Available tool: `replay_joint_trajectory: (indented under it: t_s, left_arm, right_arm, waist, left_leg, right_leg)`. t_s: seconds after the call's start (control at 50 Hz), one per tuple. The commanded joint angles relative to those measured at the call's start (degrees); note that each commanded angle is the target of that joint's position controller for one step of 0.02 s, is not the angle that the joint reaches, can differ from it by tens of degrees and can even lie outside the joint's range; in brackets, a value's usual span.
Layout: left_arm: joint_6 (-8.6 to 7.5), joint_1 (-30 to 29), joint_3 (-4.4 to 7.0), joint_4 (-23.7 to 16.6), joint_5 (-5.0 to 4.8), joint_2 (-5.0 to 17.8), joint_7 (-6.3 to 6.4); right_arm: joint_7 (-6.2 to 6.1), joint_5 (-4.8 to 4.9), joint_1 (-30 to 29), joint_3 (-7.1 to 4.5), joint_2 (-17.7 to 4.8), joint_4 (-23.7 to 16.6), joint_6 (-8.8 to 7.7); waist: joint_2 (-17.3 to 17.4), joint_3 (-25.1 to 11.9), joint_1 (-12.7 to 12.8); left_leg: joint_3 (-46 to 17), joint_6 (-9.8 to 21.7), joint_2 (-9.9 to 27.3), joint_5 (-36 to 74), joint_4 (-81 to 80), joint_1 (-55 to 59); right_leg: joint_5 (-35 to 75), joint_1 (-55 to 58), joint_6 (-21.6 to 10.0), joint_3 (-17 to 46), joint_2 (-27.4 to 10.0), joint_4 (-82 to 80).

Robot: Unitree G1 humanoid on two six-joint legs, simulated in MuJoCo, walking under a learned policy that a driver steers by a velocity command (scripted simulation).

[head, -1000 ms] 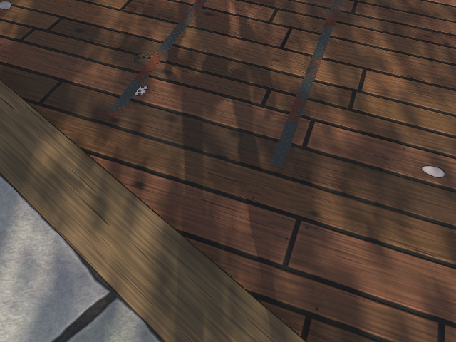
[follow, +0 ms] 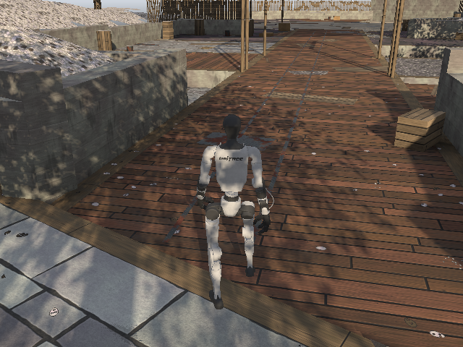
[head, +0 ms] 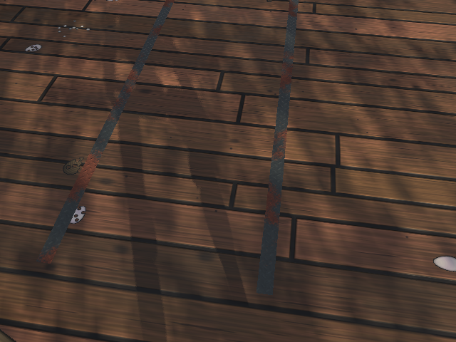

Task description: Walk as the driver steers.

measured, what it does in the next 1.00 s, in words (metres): goes down, turning right: right foot 0.11 m lower, then left foot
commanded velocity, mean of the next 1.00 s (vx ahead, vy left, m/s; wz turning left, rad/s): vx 0.50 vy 0.00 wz -0.49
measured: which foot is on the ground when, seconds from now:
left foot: down 0.00-0.22, up 0.24-0.60, down 0.62-1.00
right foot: up 0.00-0.20, down 0.22-0.62, up 0.64-1.00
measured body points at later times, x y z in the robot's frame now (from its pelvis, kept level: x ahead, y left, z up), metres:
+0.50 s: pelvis +0.36 -0.10 -0.09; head +0.39 -0.12 +0.35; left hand +0.50 +0.14 -0.22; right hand +0.48 -0.40 -0.18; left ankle +0.58 +0.02 -0.77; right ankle +0.28 -0.16 -0.83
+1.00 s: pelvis +0.64 -0.19 -0.09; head +0.66 -0.20 +0.36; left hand +0.93 -0.08 -0.19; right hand +0.50 -0.43 -0.22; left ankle +0.65 -0.06 -0.83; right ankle +0.68 -0.39 -0.79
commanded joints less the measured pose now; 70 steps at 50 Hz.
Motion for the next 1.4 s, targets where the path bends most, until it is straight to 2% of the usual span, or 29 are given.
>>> replay_joint_trajectory:
  t_s: [0.02, 0.1, 0.16, 0.18, 0.2, 0.22, 0.24, 0.26, 0.28, 0.3, 0.34, 0.38, 0.42, 0.46, 0.54, 0.62, 0.64, 0.66, 0.68, 0.72, 0.8, 0.9, 1.04, 1.1, 1.12, 1.14, 1.18, 1.24, 1.4]
  left_arm:
    - [0.51, -4.18, 0.45, -3.66, 0.74, 2.42, 0.2]
    - [1.31, -10.47, -0.09, -4.09, 1.25, 0.93, 0.62]
    - [0.91, -9.28, 0.76, -3.02, 1.5, 3.34, 1.55]
    - [0.37, -1.47, 3.64, -3.42, -8.14, 9.24, 0.85]
    - [0.01, 12.28, 5.36, 1.28, -8.11, 12.17, 1.15]
    - [0.52, 21.75, 7.1, 4.62, -6.91, 16.41, 2.65]
    - [0.37, 22.88, 6.94, 4.59, -4.79, 20.79, 3.0]
    - [1.03, 26.21, 7.16, 4.12, -4.78, 19.12, 2.8]
    - [1.78, 26.62, 6.91, 4.81, -4.29, 15.82, 3.22]
    - [2.15, 19.98, 6.06, 4.0, -5.07, 12.58, 4.03]
    - [2.1, 6.72, 4.61, -0.24, -4.49, 9.92, 5.08]
    - [1.48, 3.43, 4.38, -1.47, -3.88, 9.88, 4.89]
    - [0.44, 1.81, 4.64, -2.42, -4.23, 11.45, 5.92]
    - [0.69, 5.2, 4.89, -1.64, -4.18, 11.56, 6.95]
    - [1.03, 10.8, 5.85, 1.01, -6.03, 11.31, 7.03]
    - [2.19, 10.14, 5.6, -0.56, -4.86, 8.57, 6.83]
    - [1.9, 14.3, 4.47, -1.43, -3.63, 5.03, 6.46]
    - [1.23, 21.18, 3.46, -2.86, -5.53, 3.57, 5.94]
    - [1.28, 18.43, 4.61, -1.26, -6.25, 9.58, 5.91]
    - [1.97, 7.2, 5.3, -3.81, -5.13, 11.3, 6.14]
    - [2.13, 8.5, 4.91, -3.84, -4.8, 6.63, 5.99]
    - [1.1, 0.6, 3.52, -5.8, -3.93, 4.25, 5.49]
    - [0.19, -7.22, 3.66, -7.43, -4.74, 5.81, 4.13]
    - [0.11, 4.69, 5.98, -3.4, -4.24, 9.6, 4.37]
    - [0.1, 15.33, 7.56, -1.29, -3.74, 14.26, 4.93]
    - [0.24, 19.4, 8.55, 0.1, -3.66, 19.64, 4.81]
    - [-0.39, 14.95, 6.11, -0.83, -4.19, 11.54, 4.61]
    - [-0.73, 6.92, 4.71, -1.83, -3.31, 7.08, 4.41]
    - [-2.01, 9.93, 5.33, 1.93, -3.03, 9.19, 5.75]
  right_arm:
    - [-0.11, 0.43, 3.14, -0.7, -6.33, 0.5, -0.37]
    - [-2.31, 1.3, 9.55, -0.76, -6.06, 4.45, 1.03]
    - [-2.44, 1.4, 9.93, -1.22, -7.59, 5.0, 1.41]
    - [-3.68, 9.84, -2.99, -6.16, -19.08, 2.12, 4.16]
    - [-4.17, 9.65, -3.12, -5.53, -16.99, 0.28, 4.45]
    - [-3.78, 8.09, -1.62, -4.39, -11.06, -0.06, 3.21]
    - [-2.06, 6.67, 5.75, -2.64, -5.61, -2.31, 0.38]
    - [-0.95, 8.21, 2.94, -2.95, -8.96, -4.24, -2.03]
    - [-0.97, 11.01, -5.66, -2.79, -8.39, -9.08, -2.82]
    - [-1.98, 10.46, -11.47, -2.7, -8.04, -11.28, -2.74]
    - [-3.17, 8.08, -9.03, -3.58, -8.48, -10.56, -0.67]
    - [-2.8, 7.19, -6.76, -3.76, -7.28, -11.0, 0.49]
    - [-3.16, 5.87, -15.96, -4.19, -8.84, -14.76, -0.03]
    - [-2.63, 4.57, -20.83, -3.7, -6.83, -15.34, -1.09]
    - [-1.82, 7.2, -27.61, -4.46, -10.11, -18.53, -0.44]
    - [-1.02, 5.52, -15.95, -6.47, -13.79, -16.12, -1.05]
    - [-0.96, 5.0, -8.58, -7.21, -16.85, -15.46, -1.06]
    - [-0.35, 5.35, -4.16, -8.01, -19.43, -13.12, -0.64]
    - [-0.48, 6.01, -5.8, -6.81, -13.86, -14.74, -0.58]
    - [-0.87, 5.43, -12.7, -5.71, -10.97, -14.64, 0.39]
    - [-0.42, 5.82, -15.75, -5.14, -8.73, -12.14, -0.13]
    - [-1.12, 6.97, -13.31, -6.43, -12.77, -9.31, 0.28]
    - [-0.85, 8.2, -8.48, -6.93, -14.53, -4.9, 1.6]
    - [-1.03, 8.31, -9.95, -6.35, -13.56, -4.19, 2.2]
    - [-1.13, 7.13, -10.8, -5.11, -10.64, -5.39, 2.11]
    - [-1.04, 6.83, -6.75, -3.22, -5.06, -7.06, 0.87]
    - [-0.6, 8.65, -12.55, -5.07, -12.78, -7.39, -0.9]
    - [-1.03, 7.1, -15.79, -5.34, -11.3, -7.37, -0.18]
    - [0.01, 7.44, -22.58, -4.35, -7.34, -8.92, 2.52]
  waist:
    - [4.53, 8.8, 0.67]
    - [2.02, 11.1, -3.78]
    - [2.75, 9.75, -2.09]
    - [8.43, 15.51, 6.59]
    - [4.65, 2.83, 11.77]
    - [-3.51, -4.88, 14.56]
    - [-17.56, -18.41, 8.63]
    - [-9.91, -32.96, 12.85]
    - [-8.04, -30.6, 13.71]
    - [1.83, -21.03, 11.01]
    - [9.57, -9.71, 3.15]
    - [8.12, -4.14, -0.3]
    - [4.19, 3.71, 0.7]
    - [1.3, 0.3, 3.41]
    - [-0.3, -0.2, 6.04]
    - [1.12, -7.67, -0.26]
    - [9.99, -15.68, -1.12]
    - [29.53, -23.66, 1.49]
    - [19.96, -19.31, -0.39]
    - [8.44, -6.01, -0.47]
    - [10.27, -2.59, 4.32]
    - [8.56, -2.56, 2.87]
    - [10.56, 0.49, 0.69]
    - [9.41, -5.14, 7.39]
    - [2.79, -12.41, 11.6]
    - [-12.19, -16.93, 9.78]
    - [-5.1, -10.07, 10.0]
    - [-0.5, -3.54, 5.42]
    - [1.44, 0.71, 5.38]
  left_leg:
    - [-5.56, 9.73, 18.11, 23.44, -3.58, 2.44]
    - [-2.94, 8.39, 17.57, 21.55, -1.8, 11.63]
    - [-0.68, 7.52, 17.47, 35.0, 2.01, 12.06]
    - [-1.39, 3.61, 17.31, 49.8, 19.34, -0.69]
    - [0.21, 1.46, 14.78, 52.07, 37.29, -7.59]
    - [0.38, -2.88, 8.54, 19.0, 62.81, -28.8]
    - [-10.37, -5.58, 1.16, -23.43, 90.24, -49.38]
    - [-21.17, -4.14, 3.18, -22.35, 90.94, -50.9]
    - [-21.11, -3.63, 3.66, -19.42, 88.98, -57.41]
    - [-19.72, -2.95, 6.28, -13.3, 84.07, -60.42]
    - [-20.11, -3.93, 9.43, -6.92, 78.37, -52.41]
    - [-22.42, -3.29, 12.6, -3.87, 72.83, -48.9]
    - [-18.28, -3.59, 10.07, 10.65, 43.87, -39.65]
    - [-15.4, -4.34, 4.65, 28.75, 26.27, -27.45]
    - [-19.64, -2.98, 3.12, 31.14, 12.56, -29.25]
    - [-20.57, 2.89, 4.33, 22.13, 12.42, -14.56]
    - [-30.78, 7.3, 14.3, 22.45, 15.28, 3.01]
    - [-60.4, 16.62, 26.66, 2.7, 5.36, 16.78]
    - [-63.8, 14.91, 25.38, -15.26, 1.32, 13.86]
    - [-47.11, 11.38, 20.34, -6.59, -0.5, -3.22]
    - [-32.63, 11.62, 15.09, 10.13, -4.72, -16.1]
    - [-24.75, 12.47, 15.16, 18.93, -7.49, -14.78]
    - [-21.99, 10.41, 16.72, 17.04, -4.34, -10.35]
    - [-17.81, 7.13, 13.57, 31.33, 10.13, -13.02]
    - [-13.82, 4.13, 10.04, 23.44, 27.71, -22.46]
    - [-14.12, 1.07, 0.86, -6.41, 47.22, -44.31]
    - [-21.56, 3.01, 5.64, -6.04, 56.66, -54.39]
    - [-20.96, 2.73, 10.29, 4.59, 48.67, -46.71]
    - [-21.23, 1.8, 7.75, 24.52, 29.08, -45.61]
  right_leg:
    - [-0.92, -5.04, -0.3, 1.1, -2.2, -5.6]
    - [-6.25, -7.59, 0.86, -1.69, -1.82, -11.76]
    - [-14.82, -1.0, 0.18, -4.04, 0.99, -10.84]
    - [-16.39, 6.47, -1.93, -8.02, 6.55, -6.73]
    - [-6.47, 26.7, -4.46, -8.29, 7.7, -7.96]
    - [18.85, 50.36, -8.4, -0.9, 1.15, -1.57]
    - [44.2, 72.93, -17.29, 16.97, -8.67, 7.15]
    - [38.92, 78.14, -21.94, 23.39, -11.22, 2.74]
    - [10.88, 75.39, -23.89, 28.63, -12.19, -7.13]
    - [-2.55, 63.6, -20.16, 27.49, -10.37, -12.32]
    - [-1.38, 36.89, -18.47, 23.76, -10.3, -15.94]
    - [-2.99, 21.29, -16.65, 20.99, -9.76, -17.82]
    - [-4.76, 6.15, -11.78, 8.57, 1.65, -22.51]
    - [-4.58, 4.48, -9.81, 3.54, 6.87, -20.23]
    - [-15.42, 19.3, -8.15, 12.88, 1.08, -17.23]
    - [-11.38, 24.74, -4.1, 14.78, 4.17, 1.58]
    - [-26.11, 14.14, -1.66, 10.15, 9.68, 18.49]
    - [-51.27, -3.28, 0.71, 7.28, 14.01, 37.57]
    - [-47.61, -8.94, 0.97, 9.59, 9.96, 43.58]
    - [-37.55, -8.94, 1.54, 5.32, 6.05, 41.65]
    - [-35.0, -0.29, 1.28, 3.4, 2.25, 29.26]
    - [-23.51, 0.96, 2.64, 0.15, 0.94, 10.17]
    - [-21.52, 6.89, 1.71, -3.18, 3.86, -4.16]
    - [-22.08, 26.07, -1.67, -5.29, 6.64, -9.08]
    - [-21.96, 41.25, -5.46, 6.54, -3.17, -9.34]
    - [-30.8, 57.0, -14.78, 31.9, -15.11, -16.34]
    - [-33.9, 50.63, -12.73, 28.83, -13.12, -19.49]
    - [-19.08, 35.1, -9.67, 15.44, -7.55, -23.41]
    - [-7.71, 30.53, -6.08, -2.51, -4.97, -28.39]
